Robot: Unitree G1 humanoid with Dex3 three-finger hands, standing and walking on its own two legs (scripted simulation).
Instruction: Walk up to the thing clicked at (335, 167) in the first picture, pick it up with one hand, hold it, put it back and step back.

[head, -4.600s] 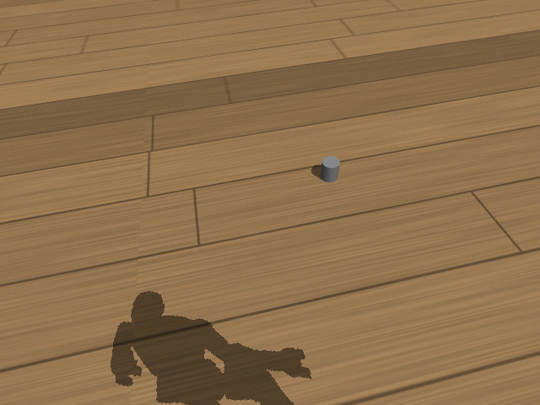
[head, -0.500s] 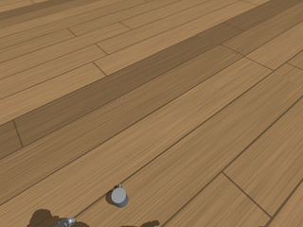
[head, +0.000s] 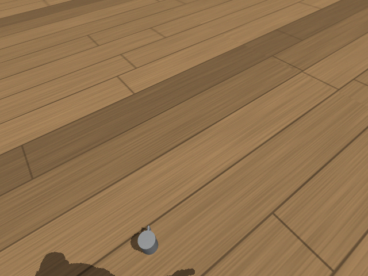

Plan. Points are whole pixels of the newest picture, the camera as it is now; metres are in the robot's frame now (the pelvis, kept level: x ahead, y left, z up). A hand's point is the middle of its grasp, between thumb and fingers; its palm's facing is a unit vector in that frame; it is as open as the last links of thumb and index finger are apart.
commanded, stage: walk up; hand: left
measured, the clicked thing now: (148, 239) +0.41 +0.24 -0.73
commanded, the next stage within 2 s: stand in 0.38 s
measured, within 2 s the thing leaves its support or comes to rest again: neither
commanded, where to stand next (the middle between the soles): +0.01 +0.00 m, yaw +1 degrees
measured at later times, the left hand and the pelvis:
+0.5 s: hand out of the picture +0.10 +0.25 -0.16, palm faces -0.01 -0.94 -0.33, open 7.4 cm; pelvis +0.01 +0.00 +0.00, yaw +0 degrees
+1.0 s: hand out of the picture +0.09 +0.25 -0.15, palm faces -0.02 -0.94 -0.35, open 7.4 cm; pelvis +0.01 +0.00 +0.00, yaw +0 degrees
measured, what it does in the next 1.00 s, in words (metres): stands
